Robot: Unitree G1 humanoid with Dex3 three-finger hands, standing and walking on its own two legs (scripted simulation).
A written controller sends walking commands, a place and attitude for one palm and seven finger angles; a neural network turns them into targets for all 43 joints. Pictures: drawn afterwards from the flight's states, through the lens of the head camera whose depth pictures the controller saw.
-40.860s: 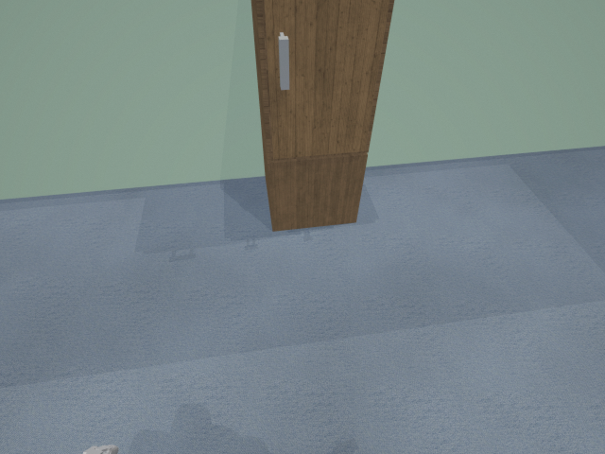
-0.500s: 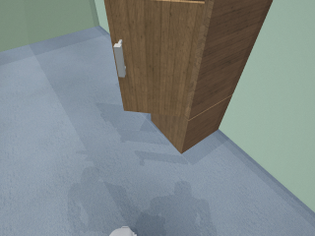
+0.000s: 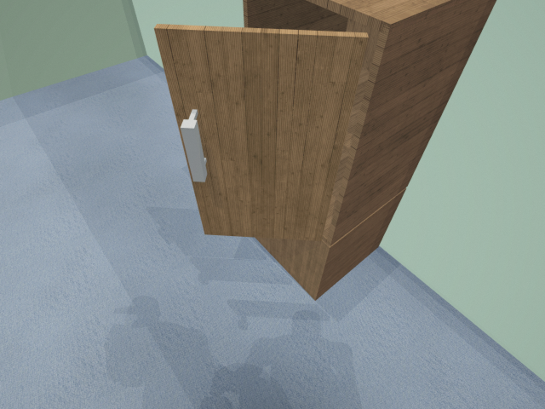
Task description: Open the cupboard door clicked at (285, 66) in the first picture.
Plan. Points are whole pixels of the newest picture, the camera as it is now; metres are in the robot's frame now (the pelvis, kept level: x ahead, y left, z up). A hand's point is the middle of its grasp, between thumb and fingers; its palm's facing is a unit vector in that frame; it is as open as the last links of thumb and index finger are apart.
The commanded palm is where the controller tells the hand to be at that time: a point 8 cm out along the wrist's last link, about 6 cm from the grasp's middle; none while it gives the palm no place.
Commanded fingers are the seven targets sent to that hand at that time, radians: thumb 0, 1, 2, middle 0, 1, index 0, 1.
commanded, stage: come to a stop and stand still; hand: left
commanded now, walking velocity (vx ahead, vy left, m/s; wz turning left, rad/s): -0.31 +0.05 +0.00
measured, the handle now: (197, 146) +0.60 +0.19 +0.02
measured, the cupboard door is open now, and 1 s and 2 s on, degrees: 47 47 47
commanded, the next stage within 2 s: look again from close up in 1.88 s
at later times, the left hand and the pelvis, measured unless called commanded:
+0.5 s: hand out of the picture +0.06 +0.21 -0.18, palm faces +0.08 -0.98 -0.20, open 7.3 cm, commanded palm none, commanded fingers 0.00 0.90 0.90 -0.20 -0.30 -0.20 -0.30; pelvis +0.02 +0.02 +0.00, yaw +1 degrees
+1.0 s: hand out of the picture +0.03 +0.22 -0.16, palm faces +0.05 -0.95 -0.31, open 7.4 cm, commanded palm none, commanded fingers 0.00 0.90 0.90 -0.20 -0.30 -0.20 -0.30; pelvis -0.05 -0.02 -0.01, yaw +2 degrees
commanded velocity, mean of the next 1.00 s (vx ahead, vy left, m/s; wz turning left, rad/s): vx -0.06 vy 0.02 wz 0.00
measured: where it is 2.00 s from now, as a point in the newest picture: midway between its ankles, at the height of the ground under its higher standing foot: outside the picture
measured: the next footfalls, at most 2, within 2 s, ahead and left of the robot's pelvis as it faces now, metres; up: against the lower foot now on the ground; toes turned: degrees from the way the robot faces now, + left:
right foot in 0.02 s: +0.09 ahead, -0.13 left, +0.00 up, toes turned -5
right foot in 0.60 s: +0.00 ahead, -0.13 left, +0.00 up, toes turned +0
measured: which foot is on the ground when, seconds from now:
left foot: down 0.00-1.00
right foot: up 0.00-0.00, down 0.02-0.32, up 0.34-0.58, down 0.60-1.00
